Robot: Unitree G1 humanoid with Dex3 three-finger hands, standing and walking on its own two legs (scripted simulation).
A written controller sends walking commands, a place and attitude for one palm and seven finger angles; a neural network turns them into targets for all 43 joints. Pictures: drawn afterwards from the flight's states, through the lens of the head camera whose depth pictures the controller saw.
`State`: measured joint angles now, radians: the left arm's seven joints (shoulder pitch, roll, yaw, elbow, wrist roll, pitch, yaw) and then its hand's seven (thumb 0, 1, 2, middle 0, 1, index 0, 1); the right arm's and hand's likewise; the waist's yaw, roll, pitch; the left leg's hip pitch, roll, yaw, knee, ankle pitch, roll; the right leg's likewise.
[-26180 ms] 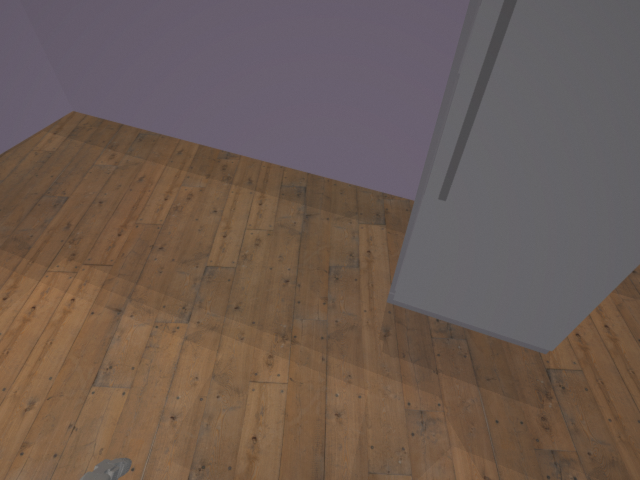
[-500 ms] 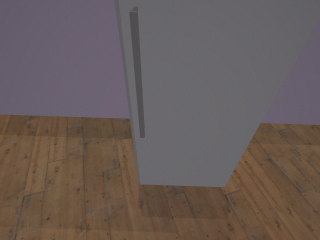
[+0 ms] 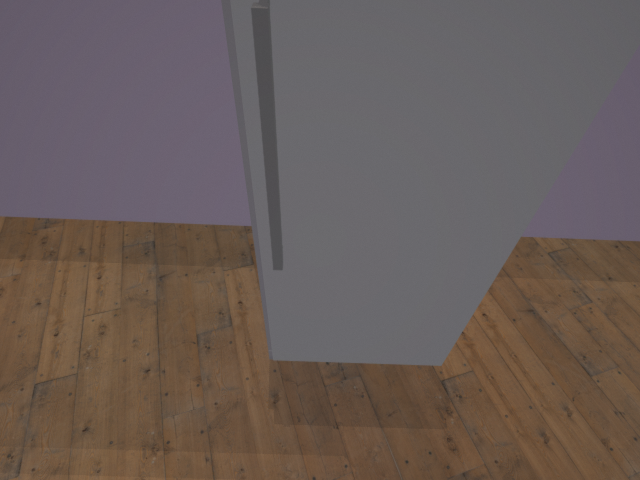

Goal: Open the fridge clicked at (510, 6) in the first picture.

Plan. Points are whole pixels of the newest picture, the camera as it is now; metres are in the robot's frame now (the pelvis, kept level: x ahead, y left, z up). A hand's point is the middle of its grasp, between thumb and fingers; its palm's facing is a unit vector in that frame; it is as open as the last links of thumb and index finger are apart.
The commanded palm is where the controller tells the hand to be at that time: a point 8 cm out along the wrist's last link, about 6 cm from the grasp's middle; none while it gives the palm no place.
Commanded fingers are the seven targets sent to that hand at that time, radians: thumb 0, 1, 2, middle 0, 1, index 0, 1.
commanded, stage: look again from close up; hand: left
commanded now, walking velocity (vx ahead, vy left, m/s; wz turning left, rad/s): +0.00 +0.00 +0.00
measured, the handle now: (273, 165) +0.55 +0.11 +0.09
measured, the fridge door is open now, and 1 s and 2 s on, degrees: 0 0 0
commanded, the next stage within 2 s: raise the hand to about handle height in 1.26 s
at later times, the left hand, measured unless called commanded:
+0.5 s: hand out of the picture +0.01 +0.15 -0.17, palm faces +0.02 -0.99 -0.15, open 7.4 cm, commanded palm none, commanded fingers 0.00 0.90 0.90 -0.20 -0.30 -0.20 -0.30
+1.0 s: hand out of the picture +0.05 +0.16 -0.17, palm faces +0.00 -0.98 -0.17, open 7.4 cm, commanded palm none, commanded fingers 0.00 0.90 0.90 -0.20 -0.30 -0.20 -0.30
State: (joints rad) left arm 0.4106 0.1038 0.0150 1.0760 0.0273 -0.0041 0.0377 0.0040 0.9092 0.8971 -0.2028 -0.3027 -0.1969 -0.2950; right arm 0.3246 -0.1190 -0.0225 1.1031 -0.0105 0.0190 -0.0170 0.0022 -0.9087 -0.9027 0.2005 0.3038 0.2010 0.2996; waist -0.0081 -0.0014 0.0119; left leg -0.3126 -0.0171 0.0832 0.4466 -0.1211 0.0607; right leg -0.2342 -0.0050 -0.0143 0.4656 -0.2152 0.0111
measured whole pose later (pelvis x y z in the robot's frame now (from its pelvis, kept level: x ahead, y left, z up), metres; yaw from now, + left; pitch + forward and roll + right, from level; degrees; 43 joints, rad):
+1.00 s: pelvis +0.05 +0.00 +0.01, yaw -1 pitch -1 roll +0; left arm 0.31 0.14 0.00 1.09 0.02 -0.01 0.04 0.00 0.91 0.90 -0.20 -0.30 -0.20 -0.29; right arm 0.26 -0.15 0.00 1.13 -0.01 -0.01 -0.02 0.00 -0.91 -0.90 0.20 0.30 0.20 0.30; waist -0.01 -0.01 0.03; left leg -0.20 -0.03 0.10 0.38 -0.18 0.06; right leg -0.12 -0.02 0.01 0.39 -0.25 0.02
